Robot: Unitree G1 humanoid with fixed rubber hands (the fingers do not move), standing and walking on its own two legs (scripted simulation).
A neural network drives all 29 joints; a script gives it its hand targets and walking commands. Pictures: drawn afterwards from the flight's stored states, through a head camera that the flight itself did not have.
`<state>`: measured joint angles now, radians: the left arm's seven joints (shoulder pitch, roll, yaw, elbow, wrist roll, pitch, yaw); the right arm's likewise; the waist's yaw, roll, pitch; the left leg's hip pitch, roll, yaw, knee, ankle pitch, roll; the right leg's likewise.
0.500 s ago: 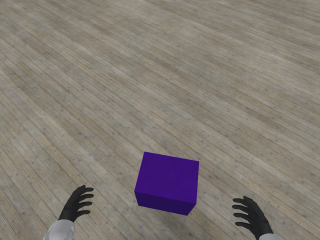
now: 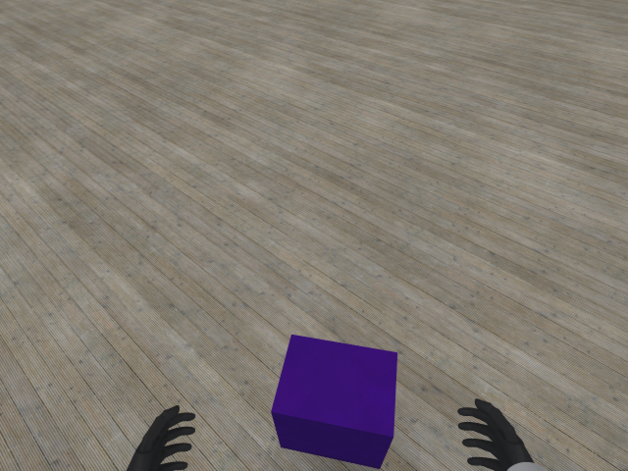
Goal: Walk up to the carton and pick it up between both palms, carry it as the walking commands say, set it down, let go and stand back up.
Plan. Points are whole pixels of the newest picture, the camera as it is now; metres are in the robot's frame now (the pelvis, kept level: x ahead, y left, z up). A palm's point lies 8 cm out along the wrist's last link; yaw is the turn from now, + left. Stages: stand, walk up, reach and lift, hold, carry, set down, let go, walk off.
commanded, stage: let go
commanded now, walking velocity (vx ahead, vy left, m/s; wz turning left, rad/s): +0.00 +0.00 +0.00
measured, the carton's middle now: (336, 402) +0.45 -0.05 -0.62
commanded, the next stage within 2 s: stand in 0.08 s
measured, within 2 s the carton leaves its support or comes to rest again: neither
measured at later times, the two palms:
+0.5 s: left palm out of the picture +0.12 +0.30 -0.08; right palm out of the picture +0.14 -0.29 -0.10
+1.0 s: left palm out of the picture +0.10 +0.31 -0.08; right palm out of the picture +0.12 -0.30 -0.10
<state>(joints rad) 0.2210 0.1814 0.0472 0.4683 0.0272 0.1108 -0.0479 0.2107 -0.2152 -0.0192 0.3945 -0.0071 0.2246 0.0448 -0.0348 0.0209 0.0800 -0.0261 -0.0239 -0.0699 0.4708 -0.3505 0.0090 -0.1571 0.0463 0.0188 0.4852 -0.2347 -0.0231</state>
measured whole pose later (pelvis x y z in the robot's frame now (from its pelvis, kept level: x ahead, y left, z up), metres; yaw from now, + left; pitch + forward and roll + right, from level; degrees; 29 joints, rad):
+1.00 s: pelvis +0.01 +0.00 +0.01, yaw +1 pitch -2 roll +0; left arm 0.15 0.36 0.04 0.94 0.02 0.00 0.01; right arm 0.19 -0.39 -0.01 0.88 -0.03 -0.01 -0.03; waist 0.02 0.04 0.02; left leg -0.04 -0.03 -0.09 0.38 -0.30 0.00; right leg -0.17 0.04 0.00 0.41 -0.21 -0.03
